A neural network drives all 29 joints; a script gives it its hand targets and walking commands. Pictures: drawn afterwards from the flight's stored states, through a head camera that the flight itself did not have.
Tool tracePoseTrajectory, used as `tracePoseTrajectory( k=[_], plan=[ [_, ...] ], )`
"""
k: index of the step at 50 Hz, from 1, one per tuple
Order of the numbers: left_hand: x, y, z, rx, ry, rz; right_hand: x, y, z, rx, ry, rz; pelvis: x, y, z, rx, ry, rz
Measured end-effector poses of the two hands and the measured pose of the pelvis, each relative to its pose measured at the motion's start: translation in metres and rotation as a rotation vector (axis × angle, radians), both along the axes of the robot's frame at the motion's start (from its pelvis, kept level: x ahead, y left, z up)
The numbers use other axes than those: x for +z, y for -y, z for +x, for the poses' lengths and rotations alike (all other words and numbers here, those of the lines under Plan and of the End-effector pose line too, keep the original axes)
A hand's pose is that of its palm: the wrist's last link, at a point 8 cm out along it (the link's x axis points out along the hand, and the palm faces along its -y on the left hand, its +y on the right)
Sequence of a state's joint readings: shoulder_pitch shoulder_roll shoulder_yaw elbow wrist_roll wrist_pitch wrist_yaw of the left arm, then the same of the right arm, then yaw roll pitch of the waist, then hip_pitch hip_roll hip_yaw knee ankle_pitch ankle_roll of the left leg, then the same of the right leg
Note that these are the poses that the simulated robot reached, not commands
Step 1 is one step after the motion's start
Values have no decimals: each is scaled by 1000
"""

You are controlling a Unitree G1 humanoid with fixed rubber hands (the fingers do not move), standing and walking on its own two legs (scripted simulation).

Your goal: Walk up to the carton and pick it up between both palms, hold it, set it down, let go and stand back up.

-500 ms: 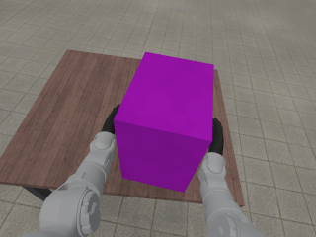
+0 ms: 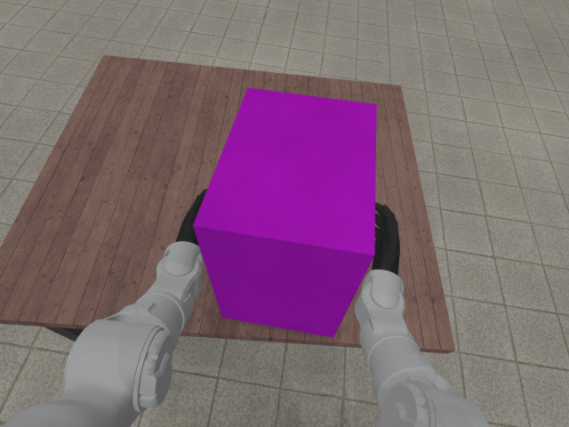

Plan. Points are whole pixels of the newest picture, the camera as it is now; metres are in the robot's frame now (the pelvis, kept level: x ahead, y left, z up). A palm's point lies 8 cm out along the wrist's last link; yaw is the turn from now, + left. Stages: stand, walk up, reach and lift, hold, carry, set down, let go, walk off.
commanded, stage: set down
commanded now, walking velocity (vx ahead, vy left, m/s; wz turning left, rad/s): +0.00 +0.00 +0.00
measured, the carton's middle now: (292, 219) +0.45 -0.02 -0.03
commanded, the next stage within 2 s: none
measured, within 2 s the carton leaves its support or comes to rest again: rests again in 0.64 s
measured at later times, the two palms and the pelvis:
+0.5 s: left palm (193, 229) +0.42 +0.13 -0.02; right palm (378, 269) +0.36 -0.15 -0.02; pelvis -0.03 +0.03 -0.04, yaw -2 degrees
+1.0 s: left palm (138, 168) +0.46 +0.20 +0.07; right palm (430, 230) +0.39 -0.20 +0.05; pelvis -0.04 +0.03 -0.04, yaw -1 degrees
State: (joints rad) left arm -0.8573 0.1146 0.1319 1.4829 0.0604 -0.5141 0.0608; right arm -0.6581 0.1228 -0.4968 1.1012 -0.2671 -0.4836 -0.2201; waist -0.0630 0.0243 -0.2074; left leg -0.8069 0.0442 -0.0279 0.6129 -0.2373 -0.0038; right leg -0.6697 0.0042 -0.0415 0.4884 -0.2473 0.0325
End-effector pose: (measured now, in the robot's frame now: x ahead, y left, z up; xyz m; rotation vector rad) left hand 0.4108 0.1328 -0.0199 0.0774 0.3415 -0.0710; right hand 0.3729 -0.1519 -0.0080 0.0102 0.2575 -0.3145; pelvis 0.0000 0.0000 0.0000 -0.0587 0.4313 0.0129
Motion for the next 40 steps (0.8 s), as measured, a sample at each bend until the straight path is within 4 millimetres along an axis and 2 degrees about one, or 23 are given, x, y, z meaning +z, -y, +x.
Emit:
tracePoseTrajectory(
  k=[24, 32, 36, 40],
  plan=[
    [2, -2, 11, -53, -2, 8, -11, -4, -9, -61, -16, 28, -37, -26, -28, -31, 16, -22],
    [-2, -5, 10, -49, 15, -21, -11, -2, -10, 5, -34, 4, -41, -34, -33, -50, 20, -22],
    [8, -12, 16, -11, 61, -43, -8, 3, -9, 33, -51, 18, -42, -36, -35, -53, 0, -24],
    [30, -27, 27, 31, 105, -32, 3, 15, -6, 11, -40, 31, -43, -36, -37, -46, -12, -26]
  ],
)
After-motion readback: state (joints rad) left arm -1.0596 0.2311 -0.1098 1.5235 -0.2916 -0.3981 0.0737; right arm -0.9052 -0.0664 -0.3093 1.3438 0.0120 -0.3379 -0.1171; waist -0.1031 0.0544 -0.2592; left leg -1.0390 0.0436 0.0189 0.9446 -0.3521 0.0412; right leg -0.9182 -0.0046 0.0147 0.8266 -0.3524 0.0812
